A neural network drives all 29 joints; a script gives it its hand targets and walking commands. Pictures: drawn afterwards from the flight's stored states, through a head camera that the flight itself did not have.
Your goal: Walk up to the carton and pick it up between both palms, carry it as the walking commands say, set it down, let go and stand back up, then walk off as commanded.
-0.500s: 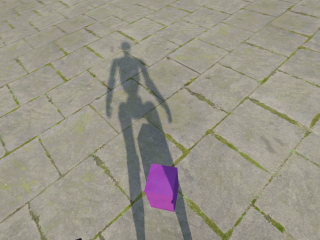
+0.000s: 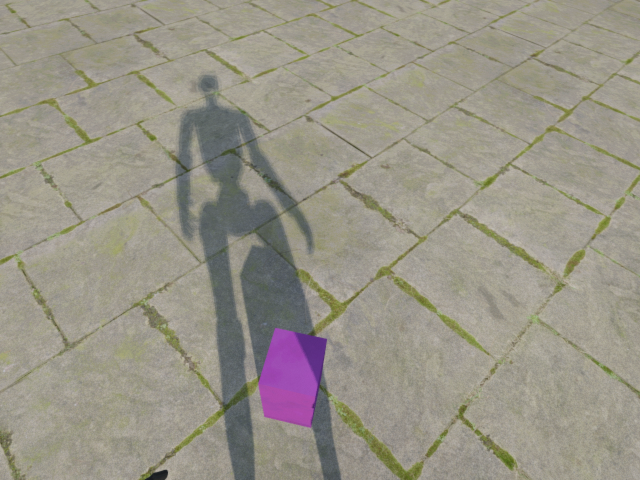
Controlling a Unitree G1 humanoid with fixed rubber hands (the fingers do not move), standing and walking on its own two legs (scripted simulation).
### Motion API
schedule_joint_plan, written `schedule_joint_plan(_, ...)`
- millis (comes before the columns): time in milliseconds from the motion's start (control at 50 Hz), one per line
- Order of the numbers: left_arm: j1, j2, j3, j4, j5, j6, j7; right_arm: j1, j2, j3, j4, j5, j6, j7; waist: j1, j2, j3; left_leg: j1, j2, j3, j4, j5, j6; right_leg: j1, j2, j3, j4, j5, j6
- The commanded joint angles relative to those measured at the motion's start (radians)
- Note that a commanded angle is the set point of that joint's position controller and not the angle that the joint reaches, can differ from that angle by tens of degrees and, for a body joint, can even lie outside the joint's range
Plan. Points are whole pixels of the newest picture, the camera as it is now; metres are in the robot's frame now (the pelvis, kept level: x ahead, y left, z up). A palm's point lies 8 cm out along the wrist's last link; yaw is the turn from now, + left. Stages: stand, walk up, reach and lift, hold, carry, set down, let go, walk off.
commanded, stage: walk up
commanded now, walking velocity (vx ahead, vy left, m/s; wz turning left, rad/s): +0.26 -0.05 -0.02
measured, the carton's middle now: (293, 380) +0.47 +0.06 -0.63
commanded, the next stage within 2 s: none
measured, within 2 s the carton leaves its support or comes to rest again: neither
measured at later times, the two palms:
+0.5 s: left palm out of the picture +0.08 +0.27 -0.11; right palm out of the picture +0.04 -0.24 -0.14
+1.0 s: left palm out of the picture +0.08 +0.27 -0.11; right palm out of the picture +0.02 -0.22 -0.15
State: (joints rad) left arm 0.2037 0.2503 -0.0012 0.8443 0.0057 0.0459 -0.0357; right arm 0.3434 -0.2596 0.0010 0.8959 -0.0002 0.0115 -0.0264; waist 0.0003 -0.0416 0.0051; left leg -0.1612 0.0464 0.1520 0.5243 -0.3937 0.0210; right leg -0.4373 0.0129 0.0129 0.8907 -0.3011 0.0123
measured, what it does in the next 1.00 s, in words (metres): steps on the spot: right foot, then left foot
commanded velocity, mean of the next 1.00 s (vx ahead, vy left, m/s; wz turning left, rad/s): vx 0.03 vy -0.01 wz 0.00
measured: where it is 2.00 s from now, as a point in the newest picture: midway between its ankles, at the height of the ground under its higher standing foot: outside the picture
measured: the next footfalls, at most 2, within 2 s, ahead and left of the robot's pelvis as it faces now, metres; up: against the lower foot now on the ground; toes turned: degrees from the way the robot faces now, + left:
right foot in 0.08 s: +0.08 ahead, -0.11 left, +0.00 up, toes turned -2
left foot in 0.48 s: -0.02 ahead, +0.11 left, +0.00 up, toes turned +6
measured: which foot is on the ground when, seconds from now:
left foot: down 0.00-0.08, up 0.10-0.46, down 0.48-1.00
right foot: up 0.00-0.06, down 0.08-0.52, up 0.54-0.78, down 0.80-1.00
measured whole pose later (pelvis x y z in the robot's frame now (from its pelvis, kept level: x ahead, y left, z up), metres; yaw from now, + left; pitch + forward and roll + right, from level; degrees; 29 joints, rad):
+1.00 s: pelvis +0.00 +0.01 +0.00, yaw -1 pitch +0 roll +0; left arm 0.24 0.24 0.00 0.86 0.01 0.02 0.02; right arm 0.32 -0.22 0.00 0.92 0.00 0.01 -0.03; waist 0.00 0.06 0.02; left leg -0.16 0.02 0.11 0.56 -0.40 0.02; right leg -0.29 0.02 -0.04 0.57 -0.29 -0.02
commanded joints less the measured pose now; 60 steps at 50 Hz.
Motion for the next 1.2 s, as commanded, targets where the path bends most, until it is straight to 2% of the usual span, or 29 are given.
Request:
schedule_joint_plan(0,0.07,0.023,0.009,0.01,0.022,-0.075,0.016,0.005,-0.159,-0.07,-0.008,-0.055,-0.028,0.013,0.024,0.311,-0.092,0.079,0.174,-0.097,-0.016,0.641,0.063,0.285,-0.006,-0.086,-0.532,0.112,-0.019)
schedule_joint_plan(20,0.152,0.086,0.034,0.042,0.035,-0.086,0.027,0.04,-0.103,-0.052,-0.023,-0.043,-0.034,0.012,0.041,0.174,-0.16,-0.023,0.144,-0.104,0.089,0.563,0.0,0.452,-0.128,0.073,-0.516,0.539,-0.058)
schedule_joint_plan(40,0.207,0.178,0.064,0.028,0.014,-0.098,0.036,0.101,-0.032,-0.042,-0.034,0.005,-0.02,0.006,0.032,-0.05,-0.203,-0.236,0.017,-0.06,0.292,-0.03,-0.045,0.603,-0.375,0.341,-0.406,1.356,-0.135)
schedule_joint_plan(60,0.244,0.157,0.057,0.055,-0.008,-0.094,0.044,0.114,-0.034,-0.047,-0.029,0.012,-0.003,0.002,0.037,-0.12,-0.251,-0.253,-0.001,-0.157,0.343,-0.28,-0.024,0.656,-0.415,0.355,-0.365,1.558,-0.172)
schedule_joint_plan(100,0.168,0.116,0.042,0.048,0.002,-0.086,0.061,0.021,-0.051,-0.054,-0.044,0.003,0.024,0.007,0.036,-0.069,-0.123,-0.235,-0.008,-0.184,0.35,-0.239,-0.03,0.498,-0.361,0.334,-0.466,1.24,-0.163)
schedule_joint_plan(140,0.072,0.079,0.034,0.01,0.009,-0.064,0.063,0.002,-0.045,-0.047,-0.054,-0.009,0.051,0.023,0.006,-0.106,-0.03,-0.205,-0.011,-0.181,0.32,-0.164,-0.025,0.356,-0.291,0.291,-0.585,0.792,-0.13)
schedule_joint_plan(180,0.046,0.101,0.036,-0.016,0.01,-0.054,0.064,0.0,-0.06,-0.049,-0.061,-0.012,0.067,0.024,0.0,-0.126,0.002,-0.185,-0.019,-0.179,0.331,-0.114,-0.028,0.272,-0.264,0.29,-0.647,0.524,-0.103)
schedule_joint_plan(340,0.03,0.118,0.041,-0.028,0.02,-0.046,0.062,0.006,-0.05,-0.039,-0.071,-0.017,0.059,0.013,0.006,-0.109,0.007,-0.107,-0.031,-0.167,0.142,-0.109,-0.035,0.202,-0.232,0.27,-0.669,0.186,-0.143)
schedule_joint_plan(400,0.02,0.12,0.043,-0.016,0.013,-0.027,0.059,0.069,-0.016,-0.027,-0.038,-0.016,0.036,0.007,-0.019,-0.09,0.023,0.014,-0.026,-0.127,-0.149,0.095,-0.039,0.161,-0.184,0.216,-0.609,0.159,-0.11)
schedule_joint_plan(420,0.04,0.098,0.04,-0.008,0.011,-0.023,0.059,0.081,-0.032,-0.028,-0.02,-0.019,0.022,0.005,-0.013,-0.034,0.025,0.045,0.021,-0.161,-0.223,0.164,-0.03,0.148,-0.148,0.186,-0.553,0.16,-0.085)
schedule_joint_plan(460,0.064,0.031,0.027,0.01,0.022,-0.034,0.055,0.062,-0.142,-0.056,0.009,-0.046,0.006,0.005,0.001,0.222,0.008,0.063,0.21,-0.339,-0.328,0.1,0.043,0.083,-0.038,0.027,-0.39,0.064,-0.031)
schedule_joint_plan(480,0.041,0.053,0.033,0.001,0.024,-0.027,0.048,0.06,-0.179,-0.066,0.004,-0.051,0.003,0.012,-0.009,0.265,0.03,0.054,0.264,-0.388,-0.387,-0.145,0.095,0.012,0.005,-0.044,-0.254,-0.066,-0.014)
schedule_joint_plan(500,-0.106,0.093,0.059,-0.032,0.029,-0.016,0.033,0.063,-0.18,-0.072,0.009,-0.061,-0.006,0.017,-0.057,0.242,0.105,-0.031,0.336,-0.488,-0.48,-0.305,0.13,-0.039,-0.02,-0.027,-0.146,-0.094,0.003)
schedule_joint_plan(520,-0.088,0.07,0.045,-0.053,0.024,-0.015,0.027,0.036,-0.121,-0.043,-0.009,-0.051,-0.005,0.011,-0.026,0.202,0.203,-0.092,0.298,-0.422,-0.475,-0.187,0.129,-0.033,-0.044,-0.003,-0.135,-0.051,0.004)
schedule_joint_plan(540,-0.019,0.034,0.026,-0.005,0.026,-0.017,0.034,-0.012,-0.078,-0.021,-0.023,-0.045,-0.016,0.003,0.009,0.135,0.194,-0.063,0.269,-0.336,-0.409,0.123,0.111,0.0,-0.03,-0.004,-0.162,-0.036,0.0)
schedule_joint_plan(560,0.015,0.041,0.026,0.005,0.027,-0.019,0.039,-0.023,-0.088,-0.027,-0.036,-0.04,-0.026,0.0,0.019,0.152,0.163,-0.004,0.264,-0.304,-0.301,0.506,0.103,-0.002,-0.014,-0.015,-0.163,-0.1,-0.005)
schedule_joint_plan(600,0.014,0.033,0.018,0.002,0.036,-0.028,0.035,0.076,-0.09,-0.037,-0.008,-0.045,-0.039,0.003,-0.021,0.194,0.081,0.137,0.275,-0.317,-0.256,0.575,0.105,-0.06,-0.018,-0.04,-0.111,-0.149,-0.015)
schedule_joint_plan(640,0.01,0.025,0.011,-0.014,0.023,-0.032,0.042,0.056,-0.082,-0.032,-0.001,-0.033,-0.03,-0.005,-0.007,0.238,0.084,0.125,0.219,-0.222,-0.133,0.962,0.091,0.007,-0.019,-0.033,-0.209,-0.166,-0.025)
schedule_joint_plan(680,0.043,0.028,0.017,-0.015,0.008,-0.032,0.048,0.038,-0.087,-0.039,-0.011,-0.032,-0.022,-0.009,-0.003,0.268,0.031,0.152,0.219,-0.208,-0.063,1.13,0.079,0.053,-0.003,-0.051,-0.281,-0.117,-0.031)
schedule_joint_plan(720,0.088,0.019,0.018,-0.005,0.003,-0.04,0.05,0.022,-0.08,-0.041,-0.008,-0.024,-0.007,-0.009,0.022,0.267,-0.018,0.101,0.176,-0.173,-0.04,0.978,0.06,0.189,-0.02,-0.045,-0.424,0.096,-0.037)
schedule_joint_plan(760,0.129,0.09,0.047,0.024,0.005,-0.052,0.059,0.03,-0.061,-0.04,-0.02,-0.017,-0.006,-0.008,0.029,0.121,-0.107,-0.012,0.08,-0.145,-0.034,0.524,0.011,0.389,-0.121,0.057,-0.397,0.655,-0.08)
schedule_joint_plan(800,0.112,0.097,0.047,0.034,0.004,-0.051,0.065,0.046,-0.032,-0.035,-0.022,-0.007,0.0,-0.008,0.017,-0.012,-0.099,-0.062,0.025,-0.117,-0.067,0.141,-0.004,0.421,-0.2,0.121,-0.392,0.864,-0.112)
schedule_joint_plan(840,0.081,0.094,0.041,0.035,0.01,-0.048,0.07,0.055,-0.028,-0.037,-0.014,-0.007,0.005,-0.008,0.001,-0.094,-0.063,0.0,0.02,-0.123,-0.111,0.116,-0.007,0.306,-0.208,0.176,-0.442,0.738,-0.119)
schedule_joint_plan(900,0.04,0.059,0.029,0.014,0.008,-0.045,0.075,0.058,-0.046,-0.042,-0.002,-0.015,0.006,-0.008,-0.011,-0.06,-0.022,0.044,0.062,-0.151,-0.153,0.252,0.008,0.215,-0.141,0.126,-0.458,0.509,-0.082)
schedule_joint_plan(1040,0.069,0.057,0.029,0.021,0.002,-0.043,0.074,0.041,-0.044,-0.036,-0.001,-0.023,0.003,-0.013,0.004,0.038,-0.015,0.009,0.09,-0.155,-0.163,0.318,0.018,0.246,-0.111,0.08,-0.42,0.45,-0.073)
schedule_joint_plan(1120,0.075,0.057,0.027,0.025,0.002,-0.042,0.072,0.045,-0.042,-0.035,-0.001,-0.025,0.003,-0.014,0.007,0.031,0.011,-0.001,0.093,-0.161,-0.168,0.299,0.023,0.228,-0.105,0.075,-0.421,0.41,-0.069)
schedule_joint_plan(1140,0.07,0.142,0.094,0.072,0.031,-0.046,0.076,-0.021,-0.087,-0.069,0.066,-0.042,-0.008,0.004,-0.012,0.034,0.005,-0.044,0.083,-0.135,-0.096,0.074,0.004,0.228,-0.136,0.113,-0.421,0.261,-0.076)
schedule_joint_plan(1160,0.276,0.285,0.111,0.082,0.035,-0.023,0.094,-0.053,-0.132,-0.076,-0.016,-0.066,0.031,0.041,0.058,0.061,-0.004,-0.248,-0.056,-0.023,0.17,-0.191,-0.013,0.31,-0.312,0.454,-0.562,-0.302,-0.149)
schedule_joint_plan(1180,0.312,0.325,0.114,0.107,0.056,-0.014,0.099,-0.118,-0.12,-0.08,-0.04,-0.075,0.036,0.049,0.091,-0.099,0.059,-0.412,-0.035,-0.118,0.403,-0.242,-0.018,0.271,-0.458,0.71,-0.747,-0.64,-0.219)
